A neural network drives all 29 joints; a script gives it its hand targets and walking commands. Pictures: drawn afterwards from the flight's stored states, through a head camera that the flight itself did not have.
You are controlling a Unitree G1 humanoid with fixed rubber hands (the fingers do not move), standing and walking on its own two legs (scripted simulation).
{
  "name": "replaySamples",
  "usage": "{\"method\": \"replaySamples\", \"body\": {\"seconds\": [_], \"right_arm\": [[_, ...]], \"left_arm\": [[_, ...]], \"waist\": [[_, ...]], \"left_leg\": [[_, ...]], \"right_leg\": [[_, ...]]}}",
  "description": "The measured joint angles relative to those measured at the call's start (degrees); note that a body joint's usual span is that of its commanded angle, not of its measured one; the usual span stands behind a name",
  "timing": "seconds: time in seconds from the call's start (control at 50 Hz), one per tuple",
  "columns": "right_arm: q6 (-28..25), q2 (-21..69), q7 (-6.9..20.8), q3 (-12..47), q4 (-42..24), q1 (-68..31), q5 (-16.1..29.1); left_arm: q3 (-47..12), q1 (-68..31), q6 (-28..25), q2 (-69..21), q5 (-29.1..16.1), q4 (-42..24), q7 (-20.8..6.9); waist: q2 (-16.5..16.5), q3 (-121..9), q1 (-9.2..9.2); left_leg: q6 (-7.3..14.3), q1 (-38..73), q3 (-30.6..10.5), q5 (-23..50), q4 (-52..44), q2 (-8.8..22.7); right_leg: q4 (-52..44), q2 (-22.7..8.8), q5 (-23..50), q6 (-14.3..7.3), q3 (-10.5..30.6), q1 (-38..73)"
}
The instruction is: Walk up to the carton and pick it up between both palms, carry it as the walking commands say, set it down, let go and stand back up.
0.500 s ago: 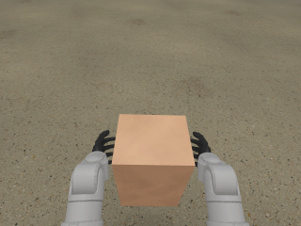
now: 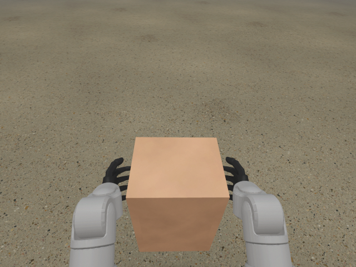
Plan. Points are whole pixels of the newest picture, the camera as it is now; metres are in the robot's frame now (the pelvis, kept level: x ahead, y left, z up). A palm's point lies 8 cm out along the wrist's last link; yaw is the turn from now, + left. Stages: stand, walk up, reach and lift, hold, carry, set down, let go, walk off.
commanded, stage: carry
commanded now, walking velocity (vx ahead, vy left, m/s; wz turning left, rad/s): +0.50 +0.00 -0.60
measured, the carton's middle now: (175, 198) +0.29 +0.01 +0.02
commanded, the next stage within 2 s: none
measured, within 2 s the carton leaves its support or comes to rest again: neither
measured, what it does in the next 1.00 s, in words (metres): walks ahead, turning right: left foot, then right foot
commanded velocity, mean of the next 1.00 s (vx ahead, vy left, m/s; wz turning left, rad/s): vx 0.50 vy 0.00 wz -0.60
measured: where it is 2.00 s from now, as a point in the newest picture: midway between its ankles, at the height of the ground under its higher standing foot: (253, 174)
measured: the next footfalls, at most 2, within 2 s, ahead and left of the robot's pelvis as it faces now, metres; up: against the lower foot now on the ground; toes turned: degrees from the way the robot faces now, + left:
left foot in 0.30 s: +0.15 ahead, +0.10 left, +0.00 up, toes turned +1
right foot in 0.64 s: +0.41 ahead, -0.20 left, +0.00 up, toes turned -27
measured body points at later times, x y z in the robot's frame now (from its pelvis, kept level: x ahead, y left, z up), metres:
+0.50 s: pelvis +0.20 -0.02 +0.00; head +0.23 -0.01 +0.45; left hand +0.53 +0.02 +0.07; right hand +0.44 -0.24 +0.08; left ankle +0.11 +0.10 -0.74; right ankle +0.19 -0.14 -0.68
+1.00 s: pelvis +0.52 -0.15 +0.00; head +0.54 -0.17 +0.45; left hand +0.84 -0.18 +0.07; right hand +0.71 -0.42 +0.07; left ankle +0.69 -0.09 -0.72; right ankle +0.38 -0.18 -0.74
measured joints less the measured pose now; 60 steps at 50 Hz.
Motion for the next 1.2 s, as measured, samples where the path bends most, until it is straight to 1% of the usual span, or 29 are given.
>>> {"method": "replaySamples", "body": {"seconds": [0.08, 0.12, 0.16, 0.2, 0.24, 0.28, 0.3, 0.32, 0.36, 0.4, 0.42, 0.48, 0.54, 0.58, 0.62, 0.64, 0.66, 0.68, 0.72, 0.76, 0.8, 0.88, 1.0, 1.04, 1.06, 1.1, 1.14, 1.16, 1.2], "right_arm": [[2.11, 0.08, 0.06, -0.05, 0.55, -0.67, -0.98], [2.5, 0.12, 0.11, -1.1, 0.69, -0.98, -1.19], [2.38, 0.13, 0.16, -2.3, 0.97, -1.1, -0.98], [2.18, 0.14, 0.25, -3.14, 0.87, -1.17, -0.57], [1.95, 0.19, 0.32, -3.52, 0.07, -1.42, -0.11], [1.56, 0.31, 0.34, -3.37, -1.2, -1.93, 0.25], [1.3, 0.42, 0.33, -3.05, -1.73, -2.4, 0.33], [0.58, 0.51, 0.23, -2.32, -1.44, -2.65, 0.36], [-0.01, 0.52, 0.2, -1.26, -0.37, -2.72, 0.16], [0.29, 0.34, 0.07, -0.79, -0.78, -1.77, 0.03], [0.42, 0.23, -0.01, -0.73, -1.41, -1.21, 0.06], [0.48, 0.11, -0.24, -1.21, -3.91, -0.56, 0.37], [0.13, 0.18, -0.23, -2.07, -6.29, -0.93, 0.71], [-0.05, 0.23, -0.01, -2.61, -7.29, -1.2, 0.83], [-0.14, 0.22, 0.27, -2.95, -7.57, -1.1, 0.77], [-0.06, 0.17, 0.34, -3.09, -7.59, -0.9, 0.63], [-0.14, 0.14, 0.57, -3.65, -7.23, -1.1, 0.53], [-0.47, 0.21, 0.77, -4.2, -6.09, -1.58, 0.54], [-0.78, 0.33, 0.93, -4.55, -3.59, -2.04, 0.46], [-0.58, 0.22, 0.79, -3.83, -2.36, -1.49, 0.2], [-0.49, 0.07, 0.57, -2.93, -2.58, -0.68, 0.19], [-1.15, -0.04, 0.08, -1.97, -5.24, 0.25, 0.63], [-1.17, -0.04, -0.17, -1.91, -7.35, 0.26, 0.54], [-0.92, 0.11, -0.12, -1.99, -6.47, -0.64, 0.61], [-1.24, 0.28, -0.05, -1.84, -5.04, -1.51, 0.56], [-1.78, 0.5, -0.1, -1.39, -1.67, -2.63, 0.15], [-1.43, 0.46, -0.11, -1.19, 0.07, -2.38, 0.05], [-1.18, 0.37, -0.11, -1.24, 0.23, -1.91, 0.14], [-0.81, 0.22, -0.12, -1.48, -0.11, -1.14, 0.37]], "left_arm": [[1.01, -1.38, 1.44, -0.23, 0.12, 1.79, -0.48], [0.97, -2.88, 1.42, -0.51, 0.68, 3.59, -0.83], [0.66, -4.01, 1.27, -0.76, 1.24, 5.05, -0.88], [0.07, -4.24, 1.26, -0.83, 1.56, 5.12, -0.76], [-0.42, -4.06, 1.42, -0.79, 1.55, 3.62, -0.45], [-0.46, -3.91, 1.56, -0.75, 1.52, 1.14, -0.23], [-0.18, -3.84, 1.63, -0.72, 1.54, -0.34, -0.2], [0.32, -3.47, 1.46, -0.61, 1.45, -1.42, -0.15], [1.09, -2.65, 1.31, -0.47, 1.17, -1.84, -0.21], [1.0, -2.49, 1.47, -0.43, 0.72, -1.41, -0.05], [0.79, -2.59, 1.53, -0.44, 0.56, -1.31, -0.02], [0.14, -3.44, 1.41, -0.62, 0.38, -2.03, 0.06], [-0.55, -4.15, 0.87, -0.79, 0.4, -3.7, 0.23], [-1.05, -4.31, 0.54, -0.84, 0.43, -4.54, 0.41], [-1.47, -4.33, 0.36, -0.85, 0.49, -4.55, 0.52], [-1.78, -4.54, 0.45, -0.91, 0.57, -4.15, 0.69], [-2.08, -4.82, 0.18, -0.97, 0.78, -3.37, 0.73], [-2.06, -5.05, -0.27, -1.01, 1.22, -2.32, 0.59], [-1.54, -5.09, -0.45, -1.06, 1.67, -0.37, 0.36], [-1.32, -4.23, -0.34, -0.88, 1.36, 0.61, 0.34], [-1.32, -3.17, -0.38, -0.64, 0.6, 0.21, 0.55], [-1.59, -2.04, -1.29, -0.4, -0.75, -2.45, 0.97], [-1.79, -2.49, -1.86, -0.49, -0.61, -3.52, 0.45], [-1.26, -2.78, -1.28, -0.52, -0.17, -3.65, 0.3], [-0.46, -3.01, -1.17, -0.49, 0.14, -3.46, 0.11], [1.3, -3.5, -1.04, -0.62, 0.74, -1.66, -0.46], [1.71, -3.34, -0.46, -0.59, 0.73, -0.2, -0.36], [1.48, -3.21, -0.16, -0.56, 0.65, 0.26, -0.24], [0.8, -3.08, 0.17, -0.53, 0.68, 0.69, -0.12]], "waist": [[1.56, -1.71, -0.31], [2.2, -2.1, -0.39], [1.38, -1.75, -0.16], [0.16, -0.73, 0.0], [-0.78, 0.73, 0.17], [-1.28, 2.28, 0.19], [-1.37, 2.87, 0.26], [-1.97, 3.03, 0.26], [-1.62, 2.98, -0.11], [-0.82, 3.02, -0.72], [-0.42, 3.15, -1.03], [0.46, 4.28, -1.9], [0.53, 5.65, -2.43], [0.64, 6.26, -2.47], [0.56, 6.66, -2.2], [0.0, 6.75, -1.99], [0.47, 6.94, -1.27], [0.87, 7.19, -0.3], [0.8, 8.0, 0.67], [0.56, 8.37, 1.29], [0.43, 8.5, 1.58], [0.39, 8.48, 1.45], [0.0, 6.45, -0.07], [-0.21, 5.29, -0.13], [-0.46, 4.87, -0.07], [-1.59, 4.87, -0.46], [-2.02, 4.89, -0.85], [-1.99, 4.87, -1.07], [-1.65, 4.9, -1.49]], "left_leg": [[-1.41, 1.64, 1.36, -3.05, 1.49, 1.75], [-2.15, 0.29, 0.01, -4.85, 5.76, 2.97], [-3.04, -2.68, -2.45, -8.41, 12.49, 2.26], [-3.34, -5.39, -4.12, -11.03, 15.14, 0.6], [-3.45, -6.87, -4.57, -9.26, 11.72, -0.6], [-3.07, -6.36, -4.11, -3.37, 3.87, -1.05], [-2.0, -5.25, -3.52, 0.65, 1.13, -0.89], [-0.61, -4.6, -2.2, 1.95, 1.57, -0.86], [0.64, -2.45, 0.05, -0.39, 1.67, -0.03], [0.37, 0.8, 1.39, -1.94, -1.07, 0.79], [-0.48, 2.52, 1.94, -1.92, -2.84, 1.27], [-1.45, 7.14, 3.69, -2.66, -6.75, 2.71], [-2.87, 11.45, 5.48, -4.75, -8.61, 3.95], [-4.29, 14.12, 6.39, -7.06, -8.07, 5.03], [-5.51, 15.42, 6.57, -9.97, -2.8, 6.65], [-5.63, 14.47, 5.98, -11.3, 3.76, 7.6], [-4.76, 11.81, 3.95, -9.43, 13.13, 9.15], [-4.34, 7.43, -0.71, -9.52, 24.22, 8.77], [-3.47, -1.86, -8.38, -9.27, 41.86, 5.08], [-3.12, -9.37, -10.78, -7.42, 46.61, 2.94], [-3.36, -14.9, -10.97, -6.66, 41.93, 2.67], [-3.88, -21.15, -10.64, -3.65, 25.47, 2.52], [-3.13, -19.6, -7.66, 6.27, 4.97, 0.49], [-1.87, -15.59, -6.14, 8.87, -0.6, -0.21], [-0.61, -14.86, -5.28, 13.67, 0.1, 0.15], [1.16, -13.33, -2.92, 9.73, 3.84, 0.52], [1.44, -9.92, -1.21, 5.09, 3.19, 0.83], [0.8, -7.99, -0.4, 4.89, 1.85, 1.09], [0.44, -4.27, 1.11, 4.15, -0.95, 1.52]], "right_leg": [[-1.25, 0.64, 3.38, 0.14, -0.64, 1.82], [-1.14, 1.9, 1.97, -0.13, -0.7, 2.38], [-2.36, 2.48, 0.99, -0.49, -0.09, 3.45], [-5.19, 2.57, 1.6, -0.34, 0.94, 5.36], [-7.71, 2.63, 1.99, -0.12, 2.23, 7.32], [-7.7, 2.8, 1.06, 0.53, 3.78, 8.55], [-5.38, 2.94, -0.46, 0.77, 4.72, 8.2], [-0.35, 2.41, -2.27, 0.87, 4.76, 6.44], [13.87, 2.48, -6.14, 0.43, 4.3, 0.78], [23.33, 2.35, -5.81, 0.14, 3.22, -4.57], [24.91, 2.12, -4.73, 0.15, 2.59, -6.79], [22.42, 1.46, -0.5, 0.24, 0.71, -12.36], [13.16, 1.3, 4.27, -0.66, -1.54, -15.19], [5.97, 2.45, 6.69, -1.93, -3.15, -14.76], [-0.38, 4.21, 9.32, -3.34, -4.86, -11.94], [-3.22, 4.79, 11.49, -4.1, -5.14, -9.48], [-2.2, 5.47, 14.42, -4.83, -4.99, -8.76], [0.51, 6.0, 12.89, -5.23, -4.49, -9.0], [1.26, 6.65, 8.63, -5.29, -2.81, -7.12], [-1.89, 7.09, 7.8, -4.57, -1.13, -3.94], [-5.57, 7.42, 7.95, -4.23, 0.46, -0.67], [-11.14, 7.57, 6.91, -3.89, 4.02, 5.37], [-12.17, 6.79, 0.61, -1.66, 9.53, 13.29], [-5.79, 6.5, -4.15, -1.06, 10.41, 13.16], [1.87, 6.02, -5.1, -0.74, 9.25, 10.61], [20.28, 5.44, -5.59, -0.7, 8.16, 3.52], [31.53, 4.7, -4.53, -0.9, 6.46, -2.66], [33.07, 4.06, -3.33, -0.78, 5.43, -4.97], [30.47, 2.64, -1.5, -0.37, 3.74, -8.46]]}}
